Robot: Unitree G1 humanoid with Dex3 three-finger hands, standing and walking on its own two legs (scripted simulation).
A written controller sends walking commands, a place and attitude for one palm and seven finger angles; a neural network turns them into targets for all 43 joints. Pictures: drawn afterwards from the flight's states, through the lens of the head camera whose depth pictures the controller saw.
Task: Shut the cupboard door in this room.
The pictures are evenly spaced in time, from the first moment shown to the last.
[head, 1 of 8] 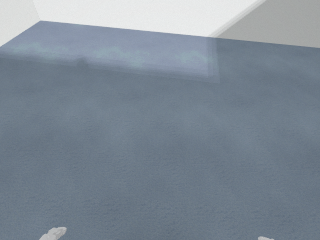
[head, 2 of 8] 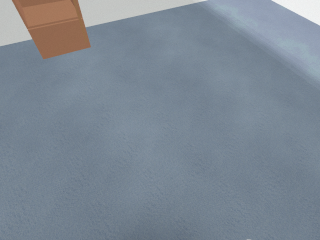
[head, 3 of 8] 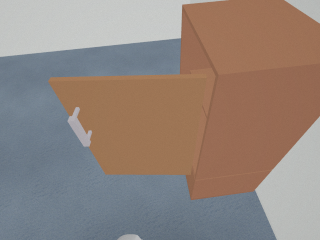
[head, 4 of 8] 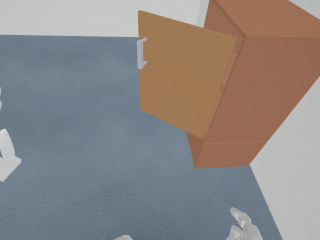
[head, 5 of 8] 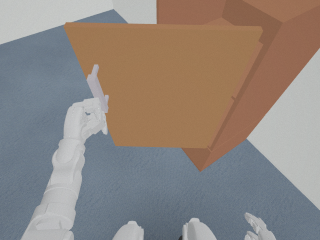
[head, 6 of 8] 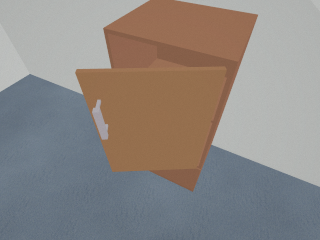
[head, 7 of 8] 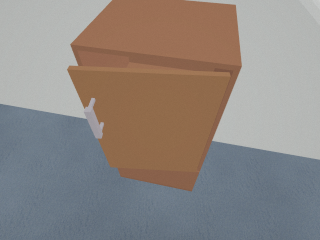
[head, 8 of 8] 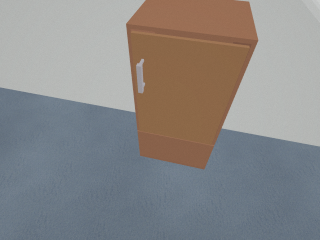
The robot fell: no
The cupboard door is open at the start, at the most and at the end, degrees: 82 82 0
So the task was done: yes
